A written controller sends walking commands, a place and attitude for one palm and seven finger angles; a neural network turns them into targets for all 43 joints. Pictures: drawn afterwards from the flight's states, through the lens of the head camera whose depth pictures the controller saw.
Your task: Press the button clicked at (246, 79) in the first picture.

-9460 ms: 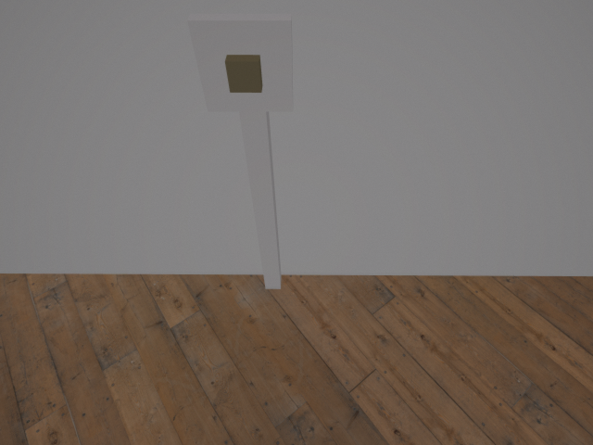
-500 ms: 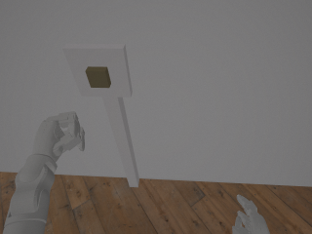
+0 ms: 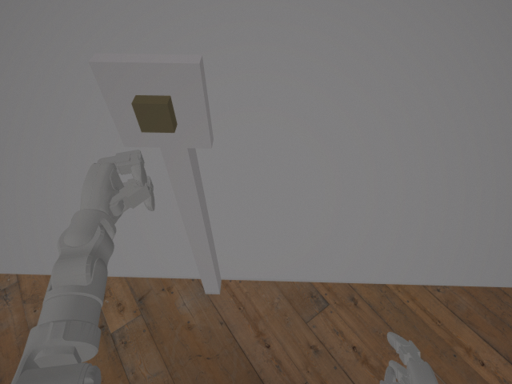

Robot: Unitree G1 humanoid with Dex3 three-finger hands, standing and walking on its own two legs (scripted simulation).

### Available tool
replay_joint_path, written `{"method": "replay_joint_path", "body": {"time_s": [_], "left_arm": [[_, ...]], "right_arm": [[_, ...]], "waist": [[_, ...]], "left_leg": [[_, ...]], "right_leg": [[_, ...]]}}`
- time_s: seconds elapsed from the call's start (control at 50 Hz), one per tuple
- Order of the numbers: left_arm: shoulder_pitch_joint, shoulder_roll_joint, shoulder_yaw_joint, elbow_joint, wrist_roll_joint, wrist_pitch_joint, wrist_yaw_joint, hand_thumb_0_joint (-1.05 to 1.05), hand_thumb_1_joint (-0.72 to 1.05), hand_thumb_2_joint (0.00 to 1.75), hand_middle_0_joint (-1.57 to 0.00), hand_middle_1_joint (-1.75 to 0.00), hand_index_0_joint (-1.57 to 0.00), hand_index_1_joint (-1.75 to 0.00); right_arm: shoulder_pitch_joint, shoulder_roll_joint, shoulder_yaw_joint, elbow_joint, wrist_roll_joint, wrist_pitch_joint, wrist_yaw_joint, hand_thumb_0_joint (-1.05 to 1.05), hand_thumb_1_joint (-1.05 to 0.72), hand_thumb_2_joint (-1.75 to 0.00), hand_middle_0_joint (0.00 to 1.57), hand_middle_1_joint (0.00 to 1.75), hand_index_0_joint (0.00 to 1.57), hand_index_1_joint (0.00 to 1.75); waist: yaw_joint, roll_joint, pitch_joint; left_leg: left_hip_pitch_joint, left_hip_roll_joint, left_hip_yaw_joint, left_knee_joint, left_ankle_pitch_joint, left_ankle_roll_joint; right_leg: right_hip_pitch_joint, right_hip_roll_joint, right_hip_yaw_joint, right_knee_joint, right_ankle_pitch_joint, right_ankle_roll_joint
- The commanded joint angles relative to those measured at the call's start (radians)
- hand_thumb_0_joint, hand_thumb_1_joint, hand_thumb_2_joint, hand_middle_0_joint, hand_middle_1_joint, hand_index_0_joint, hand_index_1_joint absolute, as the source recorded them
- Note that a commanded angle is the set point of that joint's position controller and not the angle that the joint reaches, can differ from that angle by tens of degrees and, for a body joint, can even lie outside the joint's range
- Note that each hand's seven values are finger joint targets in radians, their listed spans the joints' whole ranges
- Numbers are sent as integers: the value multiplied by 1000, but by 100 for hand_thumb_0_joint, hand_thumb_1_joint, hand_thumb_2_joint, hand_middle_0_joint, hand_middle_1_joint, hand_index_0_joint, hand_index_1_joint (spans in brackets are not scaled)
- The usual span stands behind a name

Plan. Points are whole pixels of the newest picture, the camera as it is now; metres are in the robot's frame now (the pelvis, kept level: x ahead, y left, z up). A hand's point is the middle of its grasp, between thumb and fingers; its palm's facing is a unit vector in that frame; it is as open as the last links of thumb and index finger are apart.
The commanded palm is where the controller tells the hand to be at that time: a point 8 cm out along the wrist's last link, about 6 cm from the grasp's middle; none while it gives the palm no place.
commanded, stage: aim a knuckle at the button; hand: left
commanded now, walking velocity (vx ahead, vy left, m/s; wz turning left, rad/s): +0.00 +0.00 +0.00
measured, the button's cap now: (156, 113) +0.53 +0.20 +0.15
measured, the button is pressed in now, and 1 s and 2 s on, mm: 0 0 3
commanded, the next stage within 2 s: press the button with the knuckle in 1.26 s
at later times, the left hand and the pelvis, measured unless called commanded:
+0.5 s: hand (163, 159) +0.43 +0.17 +0.13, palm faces +0.02 -1.00 +0.00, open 3.1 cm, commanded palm +0.40 +0.23 +0.12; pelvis +0.01 +0.01 +0.00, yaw -2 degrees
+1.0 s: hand (169, 167) +0.43 +0.16 +0.11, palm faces +0.05 -1.00 +0.01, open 3.1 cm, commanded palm +0.40 +0.22 +0.12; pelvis -0.01 +0.00 -0.01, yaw -1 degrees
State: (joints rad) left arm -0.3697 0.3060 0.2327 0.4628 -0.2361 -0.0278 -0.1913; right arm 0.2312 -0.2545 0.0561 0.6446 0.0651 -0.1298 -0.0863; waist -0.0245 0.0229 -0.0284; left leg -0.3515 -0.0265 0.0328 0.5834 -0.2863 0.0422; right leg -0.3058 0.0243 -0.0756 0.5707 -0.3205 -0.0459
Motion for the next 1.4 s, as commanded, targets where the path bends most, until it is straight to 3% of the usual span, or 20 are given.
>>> {"method": "replay_joint_path", "body": {"time_s": [0.0, 0.02, 0.1, 0.16, 0.2, 0.22, 0.26, 0.36, 0.44, 0.52, 0.6, 0.68, 0.74, 0.84, 0.98, 1.1, 1.18, 1.26, 1.32, 1.38], "left_arm": [[-466, 221, 75, -176, 7, -117, 38, 0, 90, 90, -130, -150, -130, -150], [-457, 238, 92, -150, 10, -133, 44, 0, 90, 90, -130, -150, -130, -150], [-496, 173, 31, -83, 27, -159, 44, 0, 90, 90, -130, -150, -130, -150], [-543, 148, 11, 40, 28, -145, 49, 0, 90, 90, -130, -150, -130, -150], [-602, 194, 43, 101, 34, -143, 55, 0, 90, 90, -130, -150, -130, -150], [-632, 219, 68, 110, 37, -153, 64, 0, 90, 90, -130, -150, -130, -150], [-725, 208, 47, 88, 50, -187, 73, 0, 90, 90, -130, -150, -130, -150], [-626, 238, 88, -6, 61, -282, 83, 0, 90, 90, -130, -150, -130, -150], [-525, 170, 49, 87, 47, -240, 65, 0, 90, 90, -130, -150, -130, -150], [-496, 206, 87, 152, 38, -173, 65, 0, 90, 90, -130, -150, -130, -150], [-649, 185, 38, 9, 53, -226, 80, 0, 90, 90, -130, -150, -130, -150], [-732, 178, 22, -67, 52, -304, 93, 0, 90, 90, -130, -150, -130, -150], [-722, 139, -8, 63, 50, -281, 85, 0, 90, 90, -130, -150, -130, -150], [-670, 187, 28, 312, 59, -187, 66, 0, 90, 90, -130, -150, -130, -150], [-711, 230, 77, 58, 46, -316, 71, 0, 90, 90, -130, -150, -130, -150], [-651, 235, 70, 160, 53, -259, 63, 0, 90, 90, -130, -150, -130, -150], [-634, 235, 69, 123, 46, -228, 48, 0, 90, 90, -130, -150, -130, -150], [-628, 218, 64, 35, 27, -262, 47, 0, 90, 90, -130, -150, -130, -150], [-621, 177, 34, 51, 26, -263, 53, 0, 90, 90, -130, -150, -130, -150], [-629, 217, 65, 128, 38, -232, 62, 0, 90, 90, -130, -150, -130, -150]], "right_arm": [[-8, -134, -60, -118, -7, -35, 2, 0, -90, -90, 20, 30, 20, 30], [6, -137, -62, -113, -9, -30, 6, 0, -90, -90, 20, 30, 20, 30], [35, -137, -70, -101, -9, -16, 20, 0, -90, -90, 20, 30, 20, 30], [62, -148, -75, -85, -6, 3, 26, 0, -90, -90, 20, 30, 20, 30], [78, -157, -74, -80, -8, 18, 24, 0, -90, -90, 20, 30, 20, 30], [85, -160, -77, -77, -11, 23, 24, 0, -90, -90, 20, 30, 20, 30], [93, -152, -78, -78, -14, 27, 26, 0, -90, -90, 20, 30, 20, 30], [119, -151, -92, -88, -28, 25, 48, 0, -90, -90, 20, 30, 20, 30], [117, -153, -96, -89, -17, 38, 57, 0, -90, -90, 20, 30, 20, 30], [109, -163, -91, -108, -10, 58, 48, 0, -90, -90, 20, 30, 20, 30], [90, -147, -85, -120, -11, 54, 42, 0, -90, -90, 20, 30, 20, 30], [83, -142, -87, -101, -18, 37, 38, 0, -90, -90, 20, 30, 20, 30], [83, -145, -83, -77, -13, 33, 35, 0, -90, -90, 20, 30, 20, 30], [96, -159, -70, -85, -5, 55, 31, 0, -90, -90, 20, 30, 20, 30], [91, -144, -81, -126, -16, 46, 45, 0, -90, -90, 20, 30, 20, 30], [97, -153, -81, -110, -6, 64, 39, 0, -90, -90, 20, 30, 20, 30], [94, -150, -80, -120, -3, 70, 33, 0, -90, -90, 20, 30, 20, 30], [97, -147, -84, -122, -7, 61, 35, 0, -90, -90, 20, 30, 20, 30], [95, -145, -85, -114, -5, 59, 37, 0, -90, -90, 20, 30, 20, 30], [101, -154, -84, -101, -5, 65, 34, 0, -90, -90, 20, 30, 20, 30]], "waist": [[-4, 22, -304], [-1, -20, -317], [-12, 45, -326], [-39, -45, -253], [-40, -52, -232], [-38, -83, -246], [-47, -6, -303], [-2, 93, -476], [-14, -7, -348], [-12, -96, -231], [-32, 28, -286], [-48, 70, -392], [-67, 23, -322], [-52, -87, -211], [-15, 29, -449], [-38, -40, -297], [-25, 18, -324], [-28, -5, -387], [-41, -26, -343], [-41, -41, -288]], "left_leg": [[186, 30, -71, -42, 254, -6], [182, 34, -75, -39, 272, -5], [222, 41, -80, -27, 344, -19], [170, 44, -81, -29, 296, -12], [116, 37, -77, -36, 232, -11], [108, 36, -76, -32, 229, -6], [151, 36, -76, -23, 260, -9], [283, 55, -93, 6, 466, -34], [202, 59, -80, -8, 435, -25], [71, 37, -50, -33, 257, -1], [141, 39, -61, -31, 220, -3], [249, 46, -81, -10, 253, -10], [203, 45, -81, -12, 203, -7], [32, 21, -57, -23, 101, 5], [169, 26, -54, 21, 285, -3], [57, 20, -37, 4, 191, 10], [79, 18, -34, -1, 222, 8], [131, 23, -43, 7, 283, 8], [129, 26, -44, 7, 268, 9], [93, 25, -44, -1, 211, 9]], "right_leg": [[13, -20, 63, -59, 286, 18], [25, -16, 60, -55, 297, 18], [-19, -15, 53, -39, 329, 14], [-61, -9, 48, -51, 298, 19], [-62, -12, 52, -54, 261, 19], [-51, -10, 55, -52, 261, 18], [-62, -12, 60, -39, 270, 16], [-35, -1, 58, -1, 350, 8], [-44, 5, 48, -22, 350, 14], [-15, -1, 56, -55, 314, 18], [-60, -2, 64, -47, 246, 14], [-73, 3, 68, -33, 244, 13], [-103, 2, 64, -41, 220, 17], [-74, -16, 73, -62, 196, 24], [7, -7, 84, -4, 358, 15], [-8, -11, 92, -38, 333, 30], [11, -15, 90, -38, 355, 24], [32, -8, 86, -27, 406, 25], [-1, -5, 80, -34, 379, 26], [-31, -8, 81, -44, 327, 28]]}}
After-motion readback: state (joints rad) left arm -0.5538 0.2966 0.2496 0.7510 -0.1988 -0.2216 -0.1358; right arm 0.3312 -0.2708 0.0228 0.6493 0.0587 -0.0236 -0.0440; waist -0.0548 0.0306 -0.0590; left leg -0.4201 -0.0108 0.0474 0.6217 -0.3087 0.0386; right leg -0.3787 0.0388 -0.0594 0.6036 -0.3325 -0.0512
